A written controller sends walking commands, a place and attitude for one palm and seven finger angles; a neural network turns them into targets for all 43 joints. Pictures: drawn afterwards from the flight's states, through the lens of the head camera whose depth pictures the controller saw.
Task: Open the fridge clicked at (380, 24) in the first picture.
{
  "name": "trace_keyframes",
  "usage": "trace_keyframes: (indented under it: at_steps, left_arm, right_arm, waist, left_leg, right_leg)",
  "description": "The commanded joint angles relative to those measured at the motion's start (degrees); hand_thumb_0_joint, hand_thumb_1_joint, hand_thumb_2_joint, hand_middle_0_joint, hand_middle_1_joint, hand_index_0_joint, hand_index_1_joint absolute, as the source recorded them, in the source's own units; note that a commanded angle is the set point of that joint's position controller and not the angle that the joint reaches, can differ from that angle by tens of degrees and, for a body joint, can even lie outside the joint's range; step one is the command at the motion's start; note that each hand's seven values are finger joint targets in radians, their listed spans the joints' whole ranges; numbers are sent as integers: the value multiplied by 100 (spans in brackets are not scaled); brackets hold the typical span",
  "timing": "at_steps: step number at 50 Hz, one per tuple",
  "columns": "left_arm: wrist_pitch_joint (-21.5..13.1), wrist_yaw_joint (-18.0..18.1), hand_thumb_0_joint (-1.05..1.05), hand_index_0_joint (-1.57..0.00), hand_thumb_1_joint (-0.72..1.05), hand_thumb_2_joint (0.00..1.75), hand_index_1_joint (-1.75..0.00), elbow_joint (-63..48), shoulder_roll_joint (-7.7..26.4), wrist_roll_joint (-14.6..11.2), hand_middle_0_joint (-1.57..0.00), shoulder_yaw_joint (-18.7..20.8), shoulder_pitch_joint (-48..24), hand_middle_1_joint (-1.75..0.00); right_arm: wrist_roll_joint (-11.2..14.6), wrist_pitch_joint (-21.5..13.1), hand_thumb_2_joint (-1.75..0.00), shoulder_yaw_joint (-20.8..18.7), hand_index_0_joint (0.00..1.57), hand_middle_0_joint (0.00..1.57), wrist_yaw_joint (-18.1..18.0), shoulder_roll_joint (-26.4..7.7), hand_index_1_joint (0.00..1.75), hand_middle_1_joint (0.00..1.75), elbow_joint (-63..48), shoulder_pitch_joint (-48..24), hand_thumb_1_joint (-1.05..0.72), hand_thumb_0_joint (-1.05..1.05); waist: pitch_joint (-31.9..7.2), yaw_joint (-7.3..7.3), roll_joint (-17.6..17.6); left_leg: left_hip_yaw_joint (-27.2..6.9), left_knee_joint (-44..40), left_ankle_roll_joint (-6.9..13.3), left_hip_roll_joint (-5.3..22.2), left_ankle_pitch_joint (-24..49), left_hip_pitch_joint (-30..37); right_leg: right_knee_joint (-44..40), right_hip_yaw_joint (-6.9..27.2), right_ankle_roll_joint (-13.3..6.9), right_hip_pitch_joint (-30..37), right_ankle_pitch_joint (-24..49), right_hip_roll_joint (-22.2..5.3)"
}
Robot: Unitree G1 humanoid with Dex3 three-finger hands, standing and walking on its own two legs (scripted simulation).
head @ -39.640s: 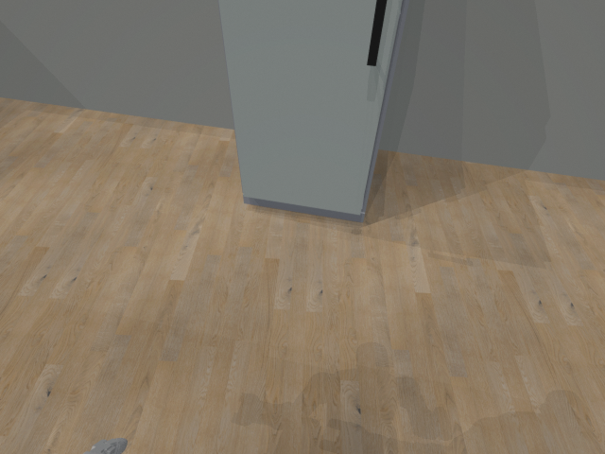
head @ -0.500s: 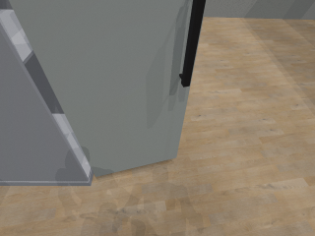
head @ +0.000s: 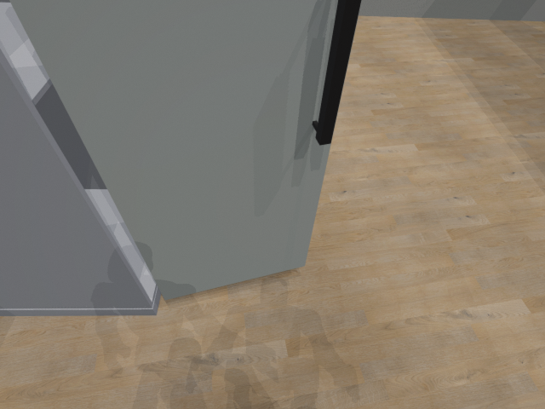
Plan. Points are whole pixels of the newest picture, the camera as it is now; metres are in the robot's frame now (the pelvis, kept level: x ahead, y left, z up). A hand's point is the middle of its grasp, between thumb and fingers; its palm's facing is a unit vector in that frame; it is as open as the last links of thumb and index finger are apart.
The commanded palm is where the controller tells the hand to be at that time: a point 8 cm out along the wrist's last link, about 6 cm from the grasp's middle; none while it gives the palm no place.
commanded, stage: look to check the result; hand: right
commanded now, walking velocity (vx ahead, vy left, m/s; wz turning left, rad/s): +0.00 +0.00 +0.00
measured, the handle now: (331, 64) +0.68 -0.06 +0.17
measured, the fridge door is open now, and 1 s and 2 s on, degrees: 75 75 75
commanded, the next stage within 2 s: stand and wait in 0.18 s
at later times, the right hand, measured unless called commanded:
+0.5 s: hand out of the picture +0.09 -0.22 -0.16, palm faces -0.03 +0.95 -0.32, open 7.4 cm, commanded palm none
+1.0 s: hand out of the picture +0.10 -0.22 -0.15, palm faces -0.05 +0.94 -0.33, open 7.4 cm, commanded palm none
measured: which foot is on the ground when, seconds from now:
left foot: down 0.00-1.00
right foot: down 0.00-1.00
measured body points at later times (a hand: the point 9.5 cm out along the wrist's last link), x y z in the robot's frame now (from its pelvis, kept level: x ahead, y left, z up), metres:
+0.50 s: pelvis +0.01 +0.01 +0.00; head +0.02 +0.02 +0.45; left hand +0.07 +0.30 -0.14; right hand +0.09 -0.27 -0.13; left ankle -0.01 +0.10 -0.75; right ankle +0.01 -0.10 -0.75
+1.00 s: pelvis +0.01 +0.02 +0.00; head +0.03 +0.03 +0.45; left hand +0.07 +0.31 -0.14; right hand +0.10 -0.27 -0.13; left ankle -0.01 +0.10 -0.75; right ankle +0.01 -0.10 -0.75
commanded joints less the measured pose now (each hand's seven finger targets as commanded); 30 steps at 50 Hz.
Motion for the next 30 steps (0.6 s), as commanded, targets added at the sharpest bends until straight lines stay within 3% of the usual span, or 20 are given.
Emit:
trace_keyframes:
  at_steps: [1,19,30]
  left_arm:
    - [-95,31,0,-20,90,90,-30,-245,968,25,-20,141,-70,-30]
    - [-130,7,0,-20,90,90,-30,-312,1320,23,-20,177,-406,-30]
    - [-119,-5,0,-20,90,90,-30,-329,1493,22,-20,166,-500,-30]
  right_arm:
    - [19,-133,-90,-160,20,20,-54,-983,30,30,-309,-168,-90,0]
    - [11,-183,-90,-218,20,20,-39,-1326,30,30,-424,-531,-90,0]
    - [19,-177,-90,-209,20,20,-23,-1470,30,30,-467,-659,-90,0]
  waist:
    - [-245,5,116]
    - [-506,16,141]
    - [-441,24,132]
  left_leg:
    - [-667,-429,124,757,597,-135]
    - [-720,-478,109,827,1147,139]
    - [-798,-579,110,815,1034,122]
  right_leg:
    - [-329,639,-89,221,618,-720]
    - [-383,627,-46,404,945,-772]
    - [-450,636,-23,435,836,-787]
